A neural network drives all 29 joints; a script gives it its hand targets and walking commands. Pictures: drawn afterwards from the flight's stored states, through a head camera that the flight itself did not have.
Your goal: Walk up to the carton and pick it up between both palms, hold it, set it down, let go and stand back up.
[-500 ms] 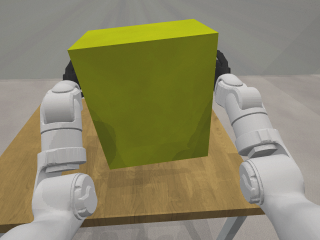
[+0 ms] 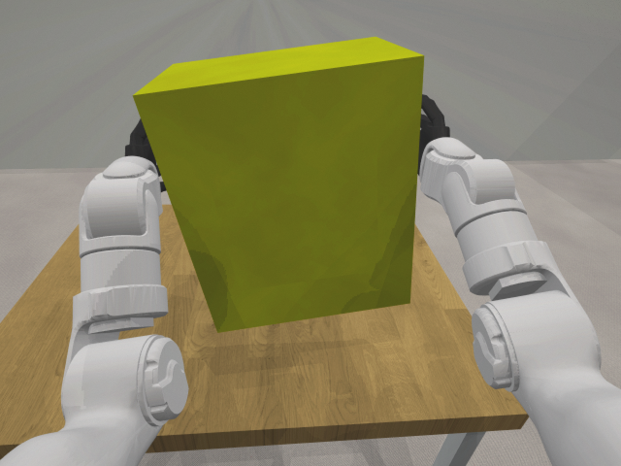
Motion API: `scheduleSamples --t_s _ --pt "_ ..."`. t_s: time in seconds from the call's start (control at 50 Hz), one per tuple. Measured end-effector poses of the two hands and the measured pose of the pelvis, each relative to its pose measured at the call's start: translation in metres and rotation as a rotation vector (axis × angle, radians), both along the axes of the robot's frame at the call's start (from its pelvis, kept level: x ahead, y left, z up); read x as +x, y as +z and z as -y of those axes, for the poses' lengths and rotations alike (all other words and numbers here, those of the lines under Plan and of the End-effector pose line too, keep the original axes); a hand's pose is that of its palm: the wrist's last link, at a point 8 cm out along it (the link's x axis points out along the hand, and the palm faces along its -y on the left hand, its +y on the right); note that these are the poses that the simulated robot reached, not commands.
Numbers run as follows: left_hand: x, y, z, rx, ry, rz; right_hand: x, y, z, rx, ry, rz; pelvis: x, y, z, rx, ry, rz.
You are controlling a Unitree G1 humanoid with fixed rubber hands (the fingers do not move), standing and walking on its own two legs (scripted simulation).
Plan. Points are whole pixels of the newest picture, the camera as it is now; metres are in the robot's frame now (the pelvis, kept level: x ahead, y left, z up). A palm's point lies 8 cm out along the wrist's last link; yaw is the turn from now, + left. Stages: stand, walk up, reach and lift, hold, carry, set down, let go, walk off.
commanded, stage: hold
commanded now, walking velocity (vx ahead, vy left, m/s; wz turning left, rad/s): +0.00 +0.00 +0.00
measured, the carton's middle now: (295, 187) +0.38 +0.00 +0.26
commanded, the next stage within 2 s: none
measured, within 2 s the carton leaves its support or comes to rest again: neither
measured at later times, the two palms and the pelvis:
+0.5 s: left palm (145, 168) +0.37 +0.18 +0.29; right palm (434, 151) +0.37 -0.16 +0.31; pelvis +0.00 -0.01 +0.00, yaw +0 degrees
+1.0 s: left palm (142, 169) +0.36 +0.18 +0.29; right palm (431, 149) +0.37 -0.16 +0.32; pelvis +0.00 -0.01 +0.00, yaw +0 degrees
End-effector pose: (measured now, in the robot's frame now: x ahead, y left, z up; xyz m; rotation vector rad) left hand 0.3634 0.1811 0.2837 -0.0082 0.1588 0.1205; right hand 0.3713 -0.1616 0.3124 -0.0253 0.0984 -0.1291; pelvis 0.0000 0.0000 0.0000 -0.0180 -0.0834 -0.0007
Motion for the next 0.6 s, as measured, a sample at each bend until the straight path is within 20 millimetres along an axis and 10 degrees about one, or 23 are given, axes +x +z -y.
scheduleSamples --t_s 0.6 --pt "0.0022 0.0041 0.0025 0.005 -0.001 0.003 0.0017 0.0018 0.0028 0.007 0.0 -0.008 0.0019 0.0003 0.006 0.0 0.005 -0.008"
